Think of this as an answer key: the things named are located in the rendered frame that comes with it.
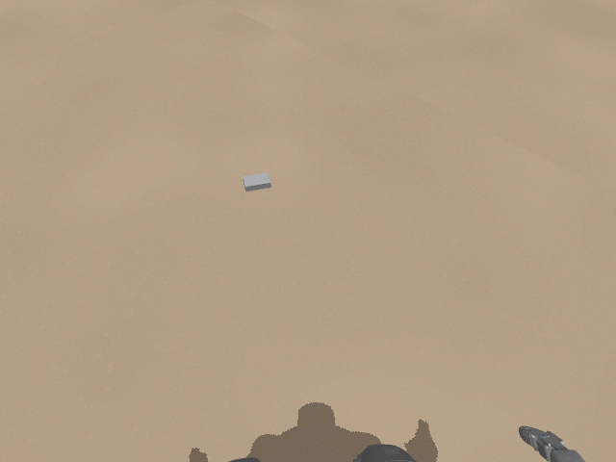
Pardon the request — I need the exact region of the small box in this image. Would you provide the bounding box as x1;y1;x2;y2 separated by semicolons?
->
243;172;271;192

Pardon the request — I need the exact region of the right robot hand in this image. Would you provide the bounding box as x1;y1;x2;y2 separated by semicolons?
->
519;426;585;462

